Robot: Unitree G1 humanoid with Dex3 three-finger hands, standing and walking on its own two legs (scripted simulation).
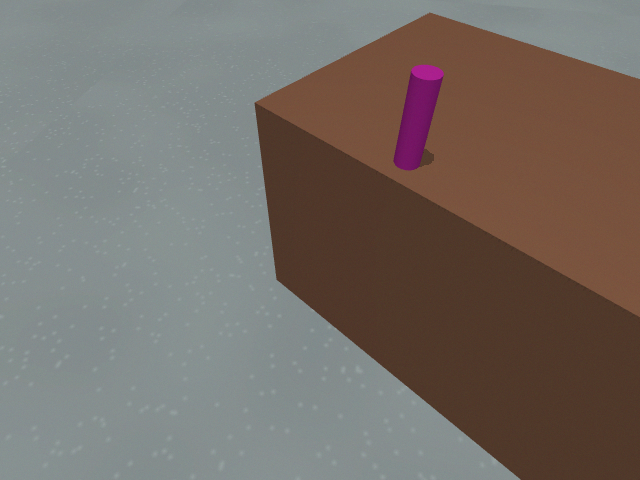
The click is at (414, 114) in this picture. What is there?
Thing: slim round
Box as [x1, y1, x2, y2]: [394, 65, 443, 169]
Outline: 431,65 418,65 413,67 411,70 394,155 394,163 398,167 403,169 416,168 419,165 443,75 443,72 440,69
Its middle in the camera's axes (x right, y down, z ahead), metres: +0.18 -0.22 +0.73
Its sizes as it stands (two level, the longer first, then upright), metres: 0.054 0.054 0.189
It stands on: a support 0.75 m high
